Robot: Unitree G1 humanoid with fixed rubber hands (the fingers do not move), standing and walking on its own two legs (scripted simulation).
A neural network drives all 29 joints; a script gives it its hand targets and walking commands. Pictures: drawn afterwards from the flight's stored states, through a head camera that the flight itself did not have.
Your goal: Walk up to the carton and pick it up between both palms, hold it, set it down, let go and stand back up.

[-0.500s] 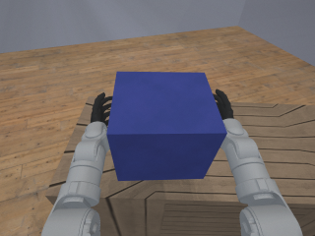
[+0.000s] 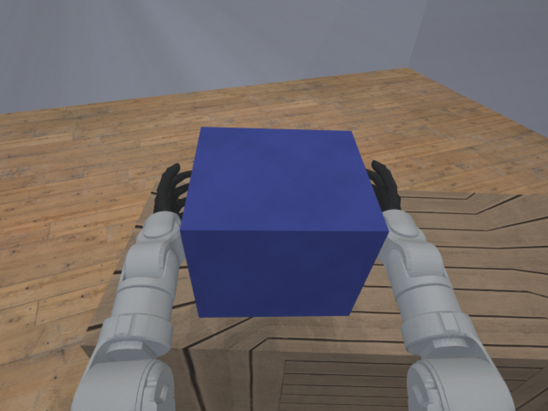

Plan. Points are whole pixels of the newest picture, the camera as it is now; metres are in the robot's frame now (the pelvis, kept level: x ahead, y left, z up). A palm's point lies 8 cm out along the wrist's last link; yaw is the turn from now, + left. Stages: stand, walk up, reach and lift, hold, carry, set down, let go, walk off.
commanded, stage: reach and lift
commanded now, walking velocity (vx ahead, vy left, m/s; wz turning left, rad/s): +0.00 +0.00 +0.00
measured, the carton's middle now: (276, 222) +0.38 +0.03 +0.12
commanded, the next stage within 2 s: hold in 0.98 s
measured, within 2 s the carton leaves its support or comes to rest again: neither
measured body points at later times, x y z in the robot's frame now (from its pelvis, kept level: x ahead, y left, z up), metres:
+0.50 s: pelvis +0.00 +0.00 +0.00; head -0.03 +0.01 +0.45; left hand +0.38 +0.20 +0.15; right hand +0.41 -0.13 +0.16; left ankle +0.01 +0.12 -0.74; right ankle +0.05 -0.10 -0.74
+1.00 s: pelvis +0.00 +0.00 +0.00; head -0.05 +0.01 +0.45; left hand +0.36 +0.20 +0.18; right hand +0.39 -0.13 +0.18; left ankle +0.01 +0.12 -0.74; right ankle +0.05 -0.10 -0.74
